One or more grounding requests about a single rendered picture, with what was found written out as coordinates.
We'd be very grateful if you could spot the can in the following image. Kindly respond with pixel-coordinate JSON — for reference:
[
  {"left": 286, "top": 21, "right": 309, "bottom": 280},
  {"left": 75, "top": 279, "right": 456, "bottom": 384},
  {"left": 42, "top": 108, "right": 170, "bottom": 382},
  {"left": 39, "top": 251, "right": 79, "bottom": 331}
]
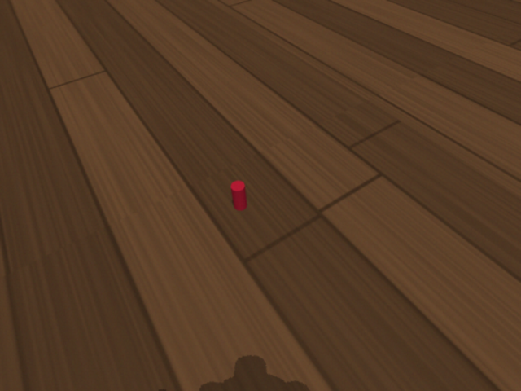
[{"left": 230, "top": 181, "right": 247, "bottom": 211}]

